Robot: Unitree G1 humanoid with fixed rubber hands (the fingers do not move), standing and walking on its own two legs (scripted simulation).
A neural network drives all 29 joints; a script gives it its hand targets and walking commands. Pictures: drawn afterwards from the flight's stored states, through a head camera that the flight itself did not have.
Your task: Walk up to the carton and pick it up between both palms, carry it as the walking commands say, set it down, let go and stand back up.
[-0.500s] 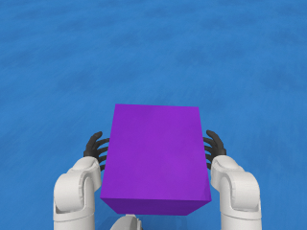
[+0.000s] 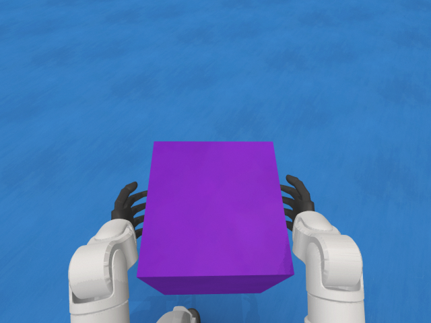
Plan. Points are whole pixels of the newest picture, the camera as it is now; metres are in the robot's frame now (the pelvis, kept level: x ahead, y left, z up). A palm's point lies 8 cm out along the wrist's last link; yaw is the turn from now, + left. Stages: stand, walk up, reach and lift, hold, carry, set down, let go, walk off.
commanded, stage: carry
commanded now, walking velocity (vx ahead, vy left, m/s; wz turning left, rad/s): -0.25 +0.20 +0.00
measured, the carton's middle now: (213, 225) +0.30 +0.03 +0.01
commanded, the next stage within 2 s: none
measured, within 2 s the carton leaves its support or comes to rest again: neither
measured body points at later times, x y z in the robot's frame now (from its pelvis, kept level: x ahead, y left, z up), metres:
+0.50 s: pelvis -0.24 +0.13 +0.01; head -0.22 +0.13 +0.46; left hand +0.03 +0.29 +0.06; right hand +0.05 +0.00 +0.07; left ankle -0.12 +0.24 -0.71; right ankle -0.22 +0.02 -0.66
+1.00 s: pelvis -0.47 +0.25 +0.01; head -0.45 +0.26 +0.46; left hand -0.20 +0.40 +0.05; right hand -0.19 +0.11 +0.06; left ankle -0.41 +0.38 -0.71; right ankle -0.38 +0.10 -0.66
